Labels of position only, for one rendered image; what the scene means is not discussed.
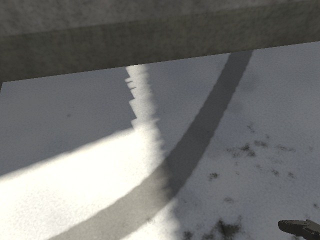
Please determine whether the robot right hand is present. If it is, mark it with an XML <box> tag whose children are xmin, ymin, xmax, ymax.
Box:
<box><xmin>278</xmin><ymin>219</ymin><xmax>320</xmax><ymax>240</ymax></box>

